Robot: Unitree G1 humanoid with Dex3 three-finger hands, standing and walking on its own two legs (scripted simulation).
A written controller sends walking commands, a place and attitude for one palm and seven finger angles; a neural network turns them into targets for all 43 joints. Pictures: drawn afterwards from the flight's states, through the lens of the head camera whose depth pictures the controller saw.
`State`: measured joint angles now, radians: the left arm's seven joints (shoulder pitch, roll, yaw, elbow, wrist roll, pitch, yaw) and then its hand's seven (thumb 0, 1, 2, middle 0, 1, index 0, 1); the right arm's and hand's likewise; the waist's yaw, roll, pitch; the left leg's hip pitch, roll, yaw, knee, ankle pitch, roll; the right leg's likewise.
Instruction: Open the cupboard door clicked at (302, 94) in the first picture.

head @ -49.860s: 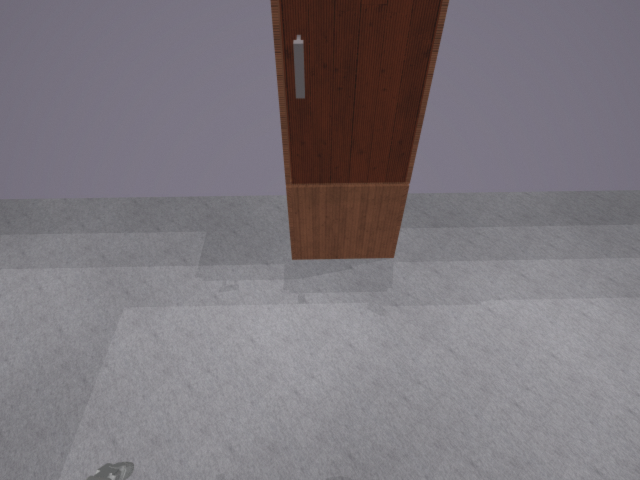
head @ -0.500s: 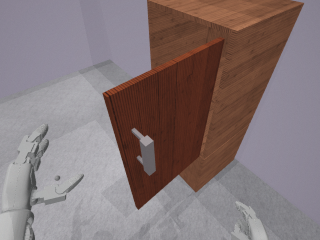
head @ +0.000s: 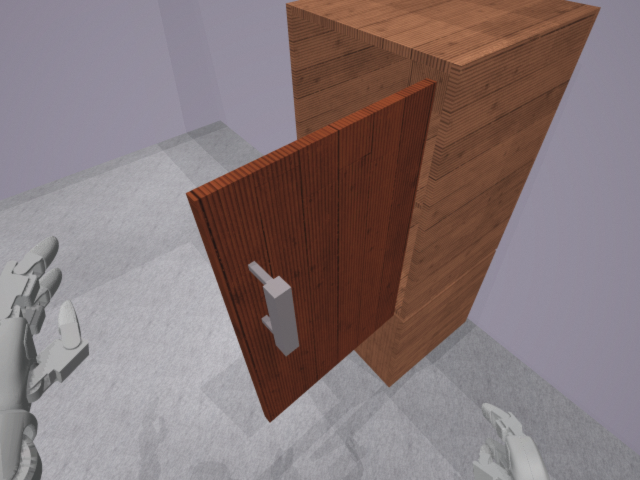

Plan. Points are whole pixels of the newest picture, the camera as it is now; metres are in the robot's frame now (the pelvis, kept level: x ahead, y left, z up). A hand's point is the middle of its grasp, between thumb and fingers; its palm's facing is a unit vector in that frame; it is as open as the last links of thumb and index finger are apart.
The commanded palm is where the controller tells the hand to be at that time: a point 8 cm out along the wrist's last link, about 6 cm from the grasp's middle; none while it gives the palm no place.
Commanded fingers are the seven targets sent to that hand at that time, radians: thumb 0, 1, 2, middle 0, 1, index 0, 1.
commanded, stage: draw the hand back to the body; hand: left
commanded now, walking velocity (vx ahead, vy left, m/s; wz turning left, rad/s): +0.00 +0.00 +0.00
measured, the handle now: (272, 308) +0.32 +0.11 +0.05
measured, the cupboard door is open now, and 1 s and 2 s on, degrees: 93 93 93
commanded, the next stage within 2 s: step back with the hand held close in 0.14 s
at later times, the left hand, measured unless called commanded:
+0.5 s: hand (84, 345) +0.19 +0.26 +0.14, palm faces +0.35 -0.80 -0.48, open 7.4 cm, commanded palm +0.13 +0.30 +0.17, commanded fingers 0.00 0.90 0.90 -0.20 -0.30 -0.20 -0.30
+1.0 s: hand out of the picture +0.08 +0.31 +0.15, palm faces +0.44 -0.75 -0.49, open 7.4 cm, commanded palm +0.02 +0.34 +0.17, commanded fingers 0.00 0.90 0.90 -0.20 -0.30 -0.20 -0.30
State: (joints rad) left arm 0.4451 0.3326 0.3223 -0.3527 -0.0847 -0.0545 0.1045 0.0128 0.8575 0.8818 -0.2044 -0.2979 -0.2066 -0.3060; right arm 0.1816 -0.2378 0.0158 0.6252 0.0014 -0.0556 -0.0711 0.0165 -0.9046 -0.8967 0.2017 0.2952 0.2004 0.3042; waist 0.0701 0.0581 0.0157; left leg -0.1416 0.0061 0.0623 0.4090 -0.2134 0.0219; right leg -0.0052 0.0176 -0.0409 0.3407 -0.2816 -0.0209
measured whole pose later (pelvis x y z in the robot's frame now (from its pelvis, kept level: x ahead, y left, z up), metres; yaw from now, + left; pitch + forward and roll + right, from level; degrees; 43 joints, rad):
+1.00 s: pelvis -0.11 +0.04 -0.02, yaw +2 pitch -1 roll -3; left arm 0.55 0.40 0.44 -0.53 -0.05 -0.18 0.14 0.02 0.89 0.90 -0.21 -0.30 -0.21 -0.31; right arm 0.21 -0.21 0.00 0.55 0.01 -0.04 -0.07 0.02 -0.90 -0.90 0.20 0.30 0.20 0.30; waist 0.02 0.04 0.07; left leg -0.45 -0.01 0.06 0.60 -0.23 0.06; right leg -0.32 0.02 -0.01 0.56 -0.24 0.01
